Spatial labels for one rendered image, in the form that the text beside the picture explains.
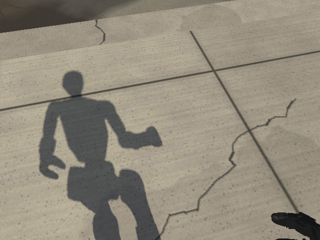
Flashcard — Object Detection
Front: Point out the robot right hand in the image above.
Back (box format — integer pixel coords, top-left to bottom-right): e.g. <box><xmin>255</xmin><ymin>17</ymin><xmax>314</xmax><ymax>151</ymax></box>
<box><xmin>271</xmin><ymin>212</ymin><xmax>320</xmax><ymax>240</ymax></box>

